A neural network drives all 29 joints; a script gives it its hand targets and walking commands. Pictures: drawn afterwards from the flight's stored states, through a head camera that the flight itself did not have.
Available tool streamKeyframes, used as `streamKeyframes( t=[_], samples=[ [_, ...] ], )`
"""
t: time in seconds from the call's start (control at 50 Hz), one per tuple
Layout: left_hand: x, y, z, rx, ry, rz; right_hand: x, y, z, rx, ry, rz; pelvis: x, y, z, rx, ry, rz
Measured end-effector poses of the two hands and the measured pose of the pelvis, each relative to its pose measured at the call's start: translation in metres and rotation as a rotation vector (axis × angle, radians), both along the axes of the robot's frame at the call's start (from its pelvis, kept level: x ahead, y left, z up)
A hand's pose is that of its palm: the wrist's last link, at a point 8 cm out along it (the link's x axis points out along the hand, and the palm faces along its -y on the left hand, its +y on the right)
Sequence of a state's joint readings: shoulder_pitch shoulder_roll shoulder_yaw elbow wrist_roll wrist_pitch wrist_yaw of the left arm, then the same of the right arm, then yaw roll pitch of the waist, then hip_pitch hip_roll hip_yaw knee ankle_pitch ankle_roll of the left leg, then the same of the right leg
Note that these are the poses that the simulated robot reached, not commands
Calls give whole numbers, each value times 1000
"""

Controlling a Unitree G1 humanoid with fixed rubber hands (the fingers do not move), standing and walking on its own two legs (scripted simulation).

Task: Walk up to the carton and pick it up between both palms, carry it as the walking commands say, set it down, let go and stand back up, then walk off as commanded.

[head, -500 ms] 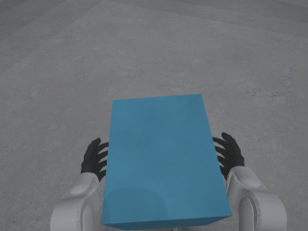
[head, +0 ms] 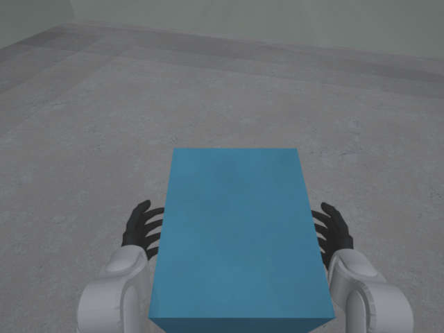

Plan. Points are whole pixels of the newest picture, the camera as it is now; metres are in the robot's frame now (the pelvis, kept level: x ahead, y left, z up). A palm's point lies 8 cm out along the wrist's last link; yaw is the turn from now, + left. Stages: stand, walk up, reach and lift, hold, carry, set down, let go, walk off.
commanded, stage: carry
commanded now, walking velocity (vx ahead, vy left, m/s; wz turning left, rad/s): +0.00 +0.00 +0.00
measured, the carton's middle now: (234, 246) +0.27 +0.01 +0.04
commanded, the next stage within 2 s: none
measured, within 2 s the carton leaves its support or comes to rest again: neither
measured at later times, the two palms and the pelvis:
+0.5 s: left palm (123, 318) +0.14 +0.16 +0.09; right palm (349, 304) +0.16 -0.15 +0.09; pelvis -0.08 -0.01 +0.00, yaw +1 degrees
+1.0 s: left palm (134, 299) +0.16 +0.15 +0.09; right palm (351, 292) +0.18 -0.16 +0.09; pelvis -0.06 -0.01 +0.00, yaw +1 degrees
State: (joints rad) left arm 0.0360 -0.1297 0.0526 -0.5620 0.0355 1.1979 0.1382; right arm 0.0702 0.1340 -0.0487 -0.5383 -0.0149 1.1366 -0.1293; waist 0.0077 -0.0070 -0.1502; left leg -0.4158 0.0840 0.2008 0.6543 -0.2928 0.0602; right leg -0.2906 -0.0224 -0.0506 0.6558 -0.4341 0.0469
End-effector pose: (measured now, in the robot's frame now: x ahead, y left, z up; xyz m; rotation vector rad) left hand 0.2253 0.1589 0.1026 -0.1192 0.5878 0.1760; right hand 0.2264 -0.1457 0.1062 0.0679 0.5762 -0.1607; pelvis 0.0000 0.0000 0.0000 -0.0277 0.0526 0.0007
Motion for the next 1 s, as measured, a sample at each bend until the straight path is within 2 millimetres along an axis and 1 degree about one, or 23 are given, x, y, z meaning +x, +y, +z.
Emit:
streamKeyframes(
  t=[0.04, 0.1, 0.14, 0.18, 0.28, 0.4, 0.52, 0.72, 0.84, 1.0],
  samples=[
    [-8, -10, -3, 28, 33, -29, -14, -10, -9, 26, 31, -27, -10, -2, 0, -3, -4, -10],
    [-25, -20, -10, 54, 99, -52, -38, -20, -21, 54, 98, -50, -24, -6, 3, 4, -18, 6],
    [-38, -23, -14, 56, 120, -52, -49, -23, -25, 60, 118, -51, -34, -8, 3, 15, -22, 5],
    [-49, -24, -16, 56, 122, -44, -57, -24, -25, 61, 119, -45, -43, -10, 2, 18, -23, 5],
    [-69, -17, -15, 40, 104, 3, -61, -17, -20, 43, 103, 4, -63, -14, 2, 25, -12, 13],
    [-84, -6, -16, 13, 83, 53, -62, -5, -14, 14, 83, 55, -74, -15, 1, 23, -11, 16],
    [-87, -2, -17, 10, 93, 53, -67, -1, -17, 11, 94, 56, -79, -12, 2, 17, -7, 20],
    [-81, -7, -17, 20, 99, 20, -71, -7, -20, 22, 99, 22, -81, -9, 3, 14, 8, 17],
    [-75, -8, -19, 18, 94, 20, -65, -8, -20, 22, 94, 21, -77, -11, 2, 8, 10, 13],
    [-64, -10, -16, 18, 91, 32, -50, -10, -18, 22, 92, 33, -65, -15, 4, 14, 22, 11]
  ],
)
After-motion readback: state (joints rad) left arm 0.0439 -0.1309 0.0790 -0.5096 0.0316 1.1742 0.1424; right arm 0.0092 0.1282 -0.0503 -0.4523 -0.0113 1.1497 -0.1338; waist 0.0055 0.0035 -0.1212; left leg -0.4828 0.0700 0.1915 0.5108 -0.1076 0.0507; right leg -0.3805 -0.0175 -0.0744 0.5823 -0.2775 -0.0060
